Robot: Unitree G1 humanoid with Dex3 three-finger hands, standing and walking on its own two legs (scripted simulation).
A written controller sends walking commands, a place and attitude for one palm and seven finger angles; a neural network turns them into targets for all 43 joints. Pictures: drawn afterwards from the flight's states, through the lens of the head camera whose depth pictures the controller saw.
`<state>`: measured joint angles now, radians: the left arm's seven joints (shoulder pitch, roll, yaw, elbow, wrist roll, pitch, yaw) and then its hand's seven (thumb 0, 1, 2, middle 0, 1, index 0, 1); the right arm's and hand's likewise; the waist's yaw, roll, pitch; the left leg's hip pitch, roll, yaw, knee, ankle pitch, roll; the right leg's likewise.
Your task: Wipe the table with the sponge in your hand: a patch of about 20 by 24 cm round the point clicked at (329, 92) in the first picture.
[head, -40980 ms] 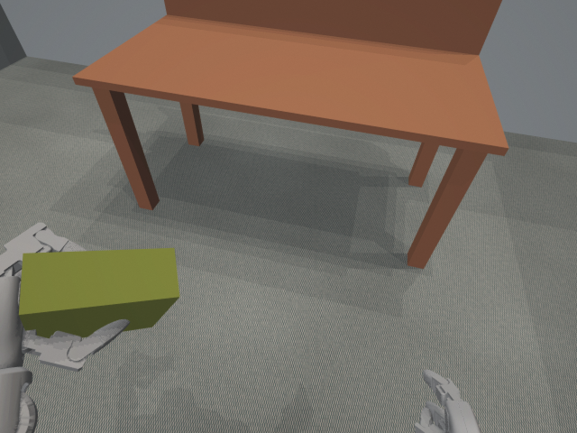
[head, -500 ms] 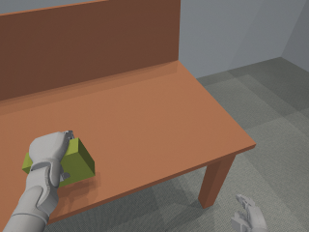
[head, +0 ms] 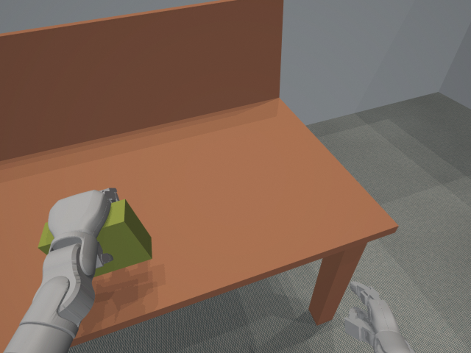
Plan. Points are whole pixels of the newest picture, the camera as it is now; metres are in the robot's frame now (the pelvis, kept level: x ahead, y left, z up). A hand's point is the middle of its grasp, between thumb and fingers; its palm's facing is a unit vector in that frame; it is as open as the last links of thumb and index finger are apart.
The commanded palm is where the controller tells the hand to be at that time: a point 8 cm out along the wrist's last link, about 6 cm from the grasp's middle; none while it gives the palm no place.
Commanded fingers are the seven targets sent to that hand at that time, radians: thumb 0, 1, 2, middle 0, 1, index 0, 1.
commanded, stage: lift the sponge slowly off the table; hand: left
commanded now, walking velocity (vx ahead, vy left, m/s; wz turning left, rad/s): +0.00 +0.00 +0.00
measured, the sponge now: (107, 247) +0.26 +0.29 +0.03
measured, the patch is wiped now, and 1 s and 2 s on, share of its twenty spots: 1.00 1.00 1.00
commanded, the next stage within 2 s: bring the sponge back beside the body in 0.02 s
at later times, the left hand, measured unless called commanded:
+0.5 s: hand (90, 246) +0.23 +0.29 +0.09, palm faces +0.03 -0.10 -0.99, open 9.5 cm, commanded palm +0.21 +0.28 +0.16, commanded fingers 0.00 0.10 1.30 -1.20 -1.60 -1.20 -1.60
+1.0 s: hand (81, 262) +0.20 +0.28 +0.10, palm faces +0.06 -0.12 -0.99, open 9.5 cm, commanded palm +0.17 +0.27 +0.17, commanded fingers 0.00 0.10 1.30 -1.20 -1.60 -1.20 -1.60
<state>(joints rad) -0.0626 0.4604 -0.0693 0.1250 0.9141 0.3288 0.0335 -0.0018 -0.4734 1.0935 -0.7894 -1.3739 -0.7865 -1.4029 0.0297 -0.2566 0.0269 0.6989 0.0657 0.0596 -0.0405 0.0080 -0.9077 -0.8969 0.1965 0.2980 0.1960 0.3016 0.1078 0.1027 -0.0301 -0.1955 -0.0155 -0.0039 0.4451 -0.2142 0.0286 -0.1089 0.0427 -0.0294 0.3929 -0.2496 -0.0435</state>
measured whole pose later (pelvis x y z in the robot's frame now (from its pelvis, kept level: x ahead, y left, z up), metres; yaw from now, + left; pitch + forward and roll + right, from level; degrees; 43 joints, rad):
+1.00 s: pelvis -0.02 -0.01 +0.00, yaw -1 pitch -6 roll -1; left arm 0.15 0.48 -0.05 -0.15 0.88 0.37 0.00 0.00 -0.47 1.09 -0.79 -1.37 -0.79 -1.40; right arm -0.01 -0.26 0.04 0.70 0.05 0.05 -0.04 0.01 -0.91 -0.90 0.20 0.30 0.20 0.30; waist 0.13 0.12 0.00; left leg -0.14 0.00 0.01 0.43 -0.19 0.02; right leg -0.06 0.06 -0.02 0.39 -0.22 -0.06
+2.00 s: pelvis -0.02 -0.01 -0.01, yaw -2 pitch -1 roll -2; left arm 0.39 0.41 0.25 -0.45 -0.02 0.03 0.06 0.00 -0.47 1.09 -0.79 -1.37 -0.79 -1.40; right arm 0.14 -0.22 0.07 0.52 0.02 0.00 -0.06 0.01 -0.91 -0.90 0.20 0.30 0.20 0.30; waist 0.06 0.03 -0.03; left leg -0.29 0.00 -0.04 0.56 -0.27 0.02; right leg -0.22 0.09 -0.01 0.48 -0.25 -0.05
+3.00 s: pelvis -0.17 +0.03 -0.03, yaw -4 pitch +0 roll -5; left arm 0.40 0.37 0.35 -0.56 -0.04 -0.15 0.13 -0.01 -0.47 1.09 -0.79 -1.38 -0.79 -1.40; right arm 0.18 -0.17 0.03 0.60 0.00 -0.12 -0.03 0.01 -0.90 -0.90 0.20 0.30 0.20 0.30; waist -0.01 0.05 0.01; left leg -0.57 0.08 0.03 0.62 -0.09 0.04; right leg -0.26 0.05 -0.01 0.57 -0.32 0.01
